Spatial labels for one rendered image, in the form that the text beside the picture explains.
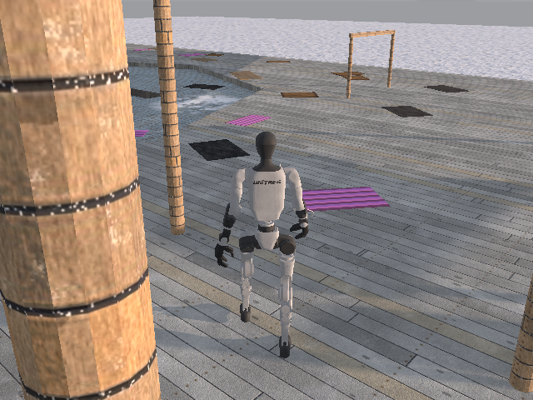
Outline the robot right forearm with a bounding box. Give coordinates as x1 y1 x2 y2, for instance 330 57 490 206
296 199 308 228

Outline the robot head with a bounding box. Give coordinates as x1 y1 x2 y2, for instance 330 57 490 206
252 132 281 172

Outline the right robot hand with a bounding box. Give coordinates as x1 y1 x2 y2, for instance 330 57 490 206
290 223 309 239

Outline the right robot upper arm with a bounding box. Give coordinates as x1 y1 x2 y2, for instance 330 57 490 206
283 167 305 211

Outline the robot left forearm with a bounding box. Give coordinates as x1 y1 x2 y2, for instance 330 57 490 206
217 203 236 246

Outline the left robot upper arm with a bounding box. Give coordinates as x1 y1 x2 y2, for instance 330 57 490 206
228 168 249 216

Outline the robot right thigh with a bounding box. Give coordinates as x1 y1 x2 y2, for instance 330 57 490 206
278 233 296 303

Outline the left robot hand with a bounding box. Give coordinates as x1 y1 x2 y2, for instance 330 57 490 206
215 244 234 268

